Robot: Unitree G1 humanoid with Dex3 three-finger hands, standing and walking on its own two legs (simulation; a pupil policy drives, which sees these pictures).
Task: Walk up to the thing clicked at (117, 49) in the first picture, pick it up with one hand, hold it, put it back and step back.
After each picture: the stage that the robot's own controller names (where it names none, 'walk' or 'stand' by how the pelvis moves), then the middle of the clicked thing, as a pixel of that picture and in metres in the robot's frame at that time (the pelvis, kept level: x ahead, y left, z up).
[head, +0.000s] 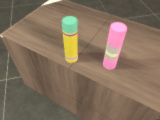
stand; (113, 48) +0.58 -0.13 -0.04
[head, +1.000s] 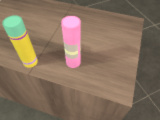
rise first; (72, 45) +0.52 +0.08 -0.02
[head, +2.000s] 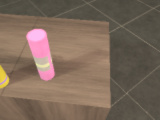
stand; (42, 57) +0.48 +0.18 -0.02
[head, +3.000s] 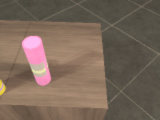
stand; (38, 63) +0.47 +0.20 -0.04
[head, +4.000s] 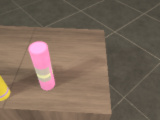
stand; (43, 68) +0.46 +0.18 -0.04
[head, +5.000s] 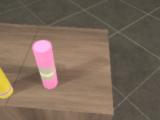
stand; (46, 67) +0.46 +0.17 -0.04
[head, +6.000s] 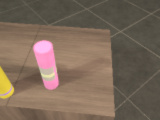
stand; (47, 67) +0.46 +0.16 -0.04
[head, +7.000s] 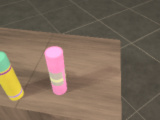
rise first; (57, 72) +0.46 +0.14 -0.04
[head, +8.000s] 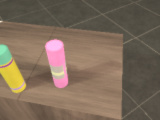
go down; (58, 66) +0.48 +0.14 -0.04
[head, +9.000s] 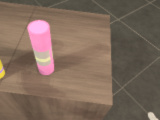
go down; (43, 51) +0.49 +0.13 -0.01
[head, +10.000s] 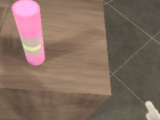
go down; (32, 38) +0.49 +0.13 +0.04
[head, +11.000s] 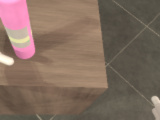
close in; (18, 28) +0.49 +0.15 +0.06
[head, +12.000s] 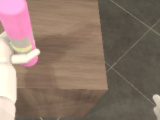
close; (21, 37) +0.47 +0.14 +0.06
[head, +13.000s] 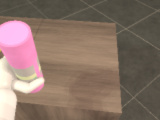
lift; (26, 64) +0.33 +0.16 +0.16
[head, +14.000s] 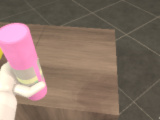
hold; (27, 68) +0.32 +0.16 +0.16
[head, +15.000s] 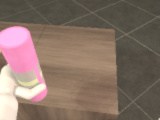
hold; (27, 70) +0.31 +0.16 +0.15
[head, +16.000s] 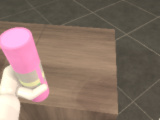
crouch; (29, 71) +0.31 +0.16 +0.15
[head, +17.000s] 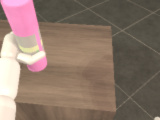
crouch; (29, 38) +0.41 +0.16 +0.18
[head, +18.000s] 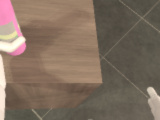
lower; (4, 24) +0.50 +0.16 +0.06
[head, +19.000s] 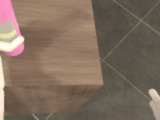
lower; (3, 23) +0.50 +0.16 +0.08
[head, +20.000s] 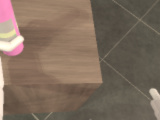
lower; (3, 22) +0.51 +0.16 +0.08
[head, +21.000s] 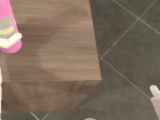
lower; (1, 19) +0.51 +0.16 +0.08
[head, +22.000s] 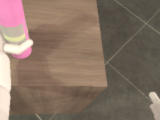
open; (14, 26) +0.49 +0.15 +0.07
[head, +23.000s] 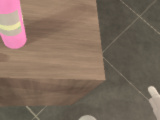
rise; (7, 13) +0.50 +0.15 +0.09
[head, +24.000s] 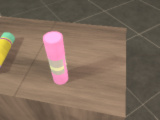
sink last; (57, 60) +0.47 +0.14 +0.01
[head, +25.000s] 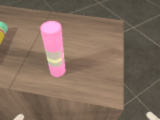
stand; (54, 52) +0.48 +0.14 +0.02
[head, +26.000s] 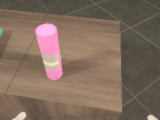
stand; (51, 55) +0.47 +0.14 +0.03
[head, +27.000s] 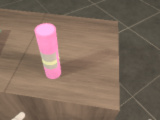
stand; (50, 54) +0.48 +0.15 +0.02
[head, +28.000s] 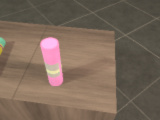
stand; (53, 64) +0.48 +0.15 -0.04
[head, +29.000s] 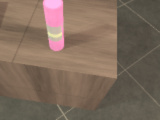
walk; (55, 27) +0.58 +0.12 -0.03
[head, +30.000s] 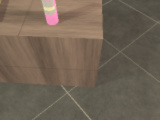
walk; (49, 3) +0.82 +0.22 -0.02
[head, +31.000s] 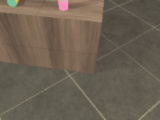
stand; out of the picture +1.11 +0.18 -0.02
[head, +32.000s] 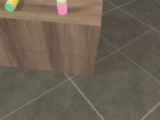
stand; out of the picture +1.10 +0.17 -0.05
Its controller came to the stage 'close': yes
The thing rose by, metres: 0.21
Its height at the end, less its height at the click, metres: +0.00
